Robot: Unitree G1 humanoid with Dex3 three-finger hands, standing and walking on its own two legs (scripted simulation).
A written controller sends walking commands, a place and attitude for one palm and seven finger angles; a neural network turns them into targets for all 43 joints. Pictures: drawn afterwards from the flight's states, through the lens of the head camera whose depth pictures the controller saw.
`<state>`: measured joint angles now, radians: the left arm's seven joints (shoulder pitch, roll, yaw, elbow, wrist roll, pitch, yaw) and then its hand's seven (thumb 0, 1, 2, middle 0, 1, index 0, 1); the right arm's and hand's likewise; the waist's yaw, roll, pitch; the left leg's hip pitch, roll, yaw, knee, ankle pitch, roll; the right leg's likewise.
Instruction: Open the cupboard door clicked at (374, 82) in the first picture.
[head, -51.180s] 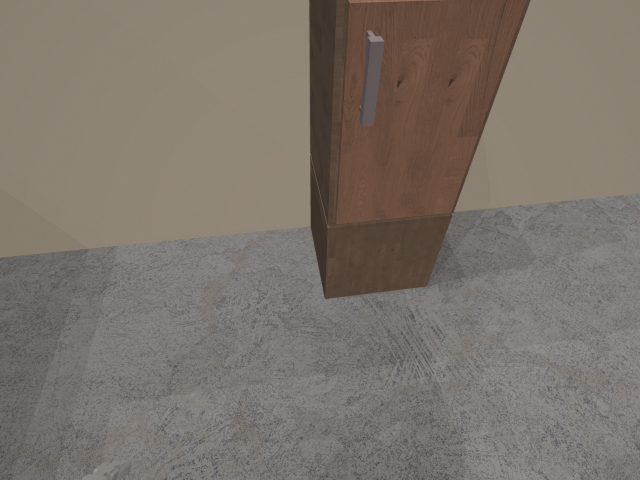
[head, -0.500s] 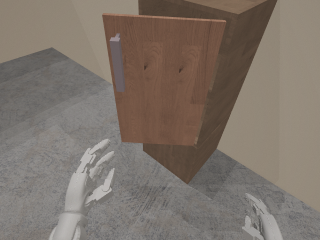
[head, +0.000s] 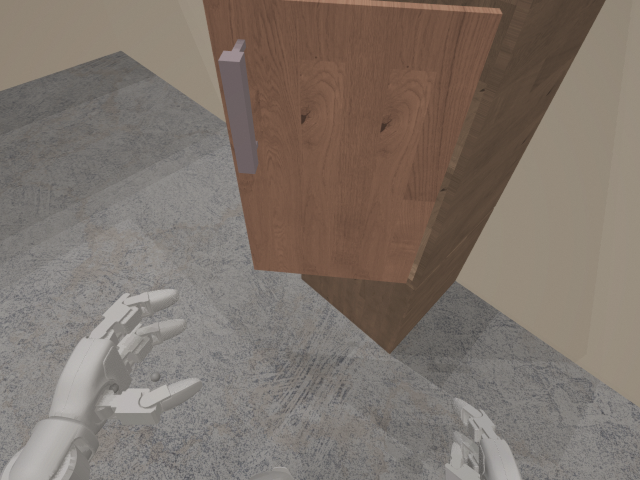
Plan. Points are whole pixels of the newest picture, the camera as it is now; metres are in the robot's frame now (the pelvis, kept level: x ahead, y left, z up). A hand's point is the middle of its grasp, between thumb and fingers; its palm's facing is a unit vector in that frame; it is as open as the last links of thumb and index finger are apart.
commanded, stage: raise the hand with hooked fingers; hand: left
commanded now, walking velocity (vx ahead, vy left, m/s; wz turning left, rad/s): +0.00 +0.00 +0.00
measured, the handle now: (244, 110) +0.58 +0.15 +0.15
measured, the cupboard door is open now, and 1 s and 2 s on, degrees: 39 39 39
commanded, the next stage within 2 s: move the hooked fingers beside the handle in 1.26 s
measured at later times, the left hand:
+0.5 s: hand (85, 290) +0.26 +0.25 +0.15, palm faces +0.05 -1.00 -0.07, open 13.7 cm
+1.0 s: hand (94, 260) +0.30 +0.25 +0.16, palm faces -0.02 -1.00 -0.05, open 14.0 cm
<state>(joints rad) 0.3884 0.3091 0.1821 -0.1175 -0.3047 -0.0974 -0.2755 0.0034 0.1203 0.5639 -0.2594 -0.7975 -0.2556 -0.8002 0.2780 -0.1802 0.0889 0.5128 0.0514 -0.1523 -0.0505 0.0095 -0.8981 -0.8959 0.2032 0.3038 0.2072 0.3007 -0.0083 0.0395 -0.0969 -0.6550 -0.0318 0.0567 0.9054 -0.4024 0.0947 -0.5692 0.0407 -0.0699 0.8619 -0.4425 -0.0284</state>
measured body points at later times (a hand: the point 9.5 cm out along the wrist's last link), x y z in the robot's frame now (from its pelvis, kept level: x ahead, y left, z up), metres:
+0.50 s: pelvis +0.02 -0.02 +0.02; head +0.02 -0.02 +0.47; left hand +0.26 +0.30 +0.16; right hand +0.21 -0.25 -0.03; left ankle +0.03 +0.05 -0.69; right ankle -0.01 -0.11 -0.69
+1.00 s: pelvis +0.01 -0.02 +0.04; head +0.01 -0.03 +0.49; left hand +0.29 +0.30 +0.16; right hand +0.17 -0.27 -0.04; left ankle +0.03 +0.05 -0.69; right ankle -0.01 -0.11 -0.69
